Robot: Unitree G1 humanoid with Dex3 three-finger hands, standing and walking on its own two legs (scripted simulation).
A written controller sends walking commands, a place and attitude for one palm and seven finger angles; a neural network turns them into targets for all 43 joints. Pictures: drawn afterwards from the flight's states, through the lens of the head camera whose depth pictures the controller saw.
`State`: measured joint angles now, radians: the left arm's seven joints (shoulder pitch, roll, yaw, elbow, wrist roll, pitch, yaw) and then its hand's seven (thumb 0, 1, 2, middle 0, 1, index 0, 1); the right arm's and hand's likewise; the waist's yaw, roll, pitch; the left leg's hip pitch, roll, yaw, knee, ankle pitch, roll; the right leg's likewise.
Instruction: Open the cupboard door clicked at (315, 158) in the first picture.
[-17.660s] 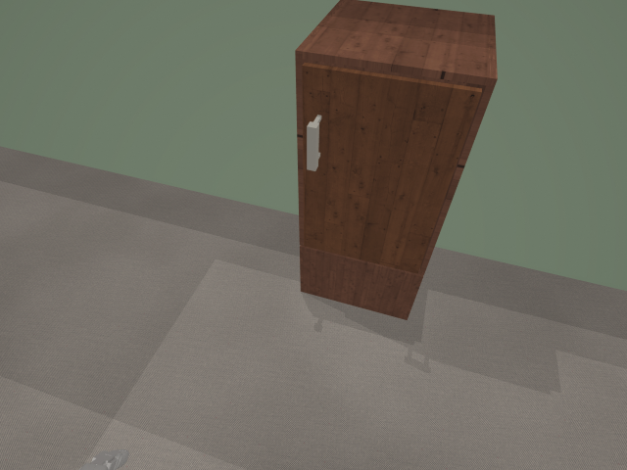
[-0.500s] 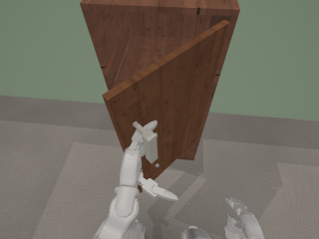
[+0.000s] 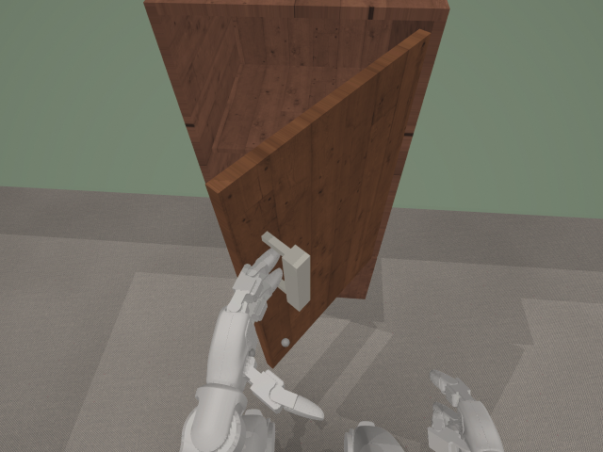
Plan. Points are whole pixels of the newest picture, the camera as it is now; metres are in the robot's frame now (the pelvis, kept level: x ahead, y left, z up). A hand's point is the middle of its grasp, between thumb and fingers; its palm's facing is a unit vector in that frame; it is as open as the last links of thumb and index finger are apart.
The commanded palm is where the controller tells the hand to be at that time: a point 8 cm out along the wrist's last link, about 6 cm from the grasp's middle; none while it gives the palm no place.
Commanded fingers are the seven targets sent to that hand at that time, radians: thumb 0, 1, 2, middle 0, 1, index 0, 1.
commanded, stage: slide the hand sideways off the handle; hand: left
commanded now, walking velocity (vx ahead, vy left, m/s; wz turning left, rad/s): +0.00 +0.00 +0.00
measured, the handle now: (285, 271) +0.34 +0.04 +0.05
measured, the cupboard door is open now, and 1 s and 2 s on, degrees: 53 52 52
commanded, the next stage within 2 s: draw the hand back to the body in 0.58 s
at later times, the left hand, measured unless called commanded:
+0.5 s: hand (232, 378) +0.21 +0.09 +0.05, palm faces -0.04 -1.00 -0.01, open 16.2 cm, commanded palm +0.17 +0.15 +0.04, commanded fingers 0.00 -0.50 0.30 -0.15 -0.30 -0.15 -0.30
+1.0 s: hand (175, 380) +0.19 +0.13 +0.11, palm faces -0.06 -1.00 -0.04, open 16.3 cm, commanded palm +0.16 +0.19 +0.11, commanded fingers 0.00 -0.50 0.30 -0.15 -0.30 -0.15 -0.30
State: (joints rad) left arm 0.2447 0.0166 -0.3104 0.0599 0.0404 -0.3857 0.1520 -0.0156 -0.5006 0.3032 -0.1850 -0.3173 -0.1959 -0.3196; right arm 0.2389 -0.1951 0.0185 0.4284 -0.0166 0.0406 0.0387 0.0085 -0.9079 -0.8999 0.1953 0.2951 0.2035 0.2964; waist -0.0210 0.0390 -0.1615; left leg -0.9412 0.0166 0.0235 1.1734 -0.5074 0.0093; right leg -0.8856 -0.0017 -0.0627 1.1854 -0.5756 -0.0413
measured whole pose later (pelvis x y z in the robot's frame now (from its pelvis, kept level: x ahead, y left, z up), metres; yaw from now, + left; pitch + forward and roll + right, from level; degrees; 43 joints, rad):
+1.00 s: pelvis +0.00 +0.01 +0.02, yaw +0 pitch +12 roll -2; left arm 0.60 0.18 -0.06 -0.33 -0.16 -0.27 -0.09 -0.02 -0.50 0.30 -0.15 -0.30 -0.15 -0.30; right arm 0.30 -0.20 0.03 0.38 0.04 0.00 -0.05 0.01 -0.91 -0.90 0.20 0.30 0.20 0.30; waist -0.01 0.07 -0.18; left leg -0.83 0.02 0.00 1.12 -0.49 0.01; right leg -0.75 0.01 -0.09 1.09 -0.54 -0.03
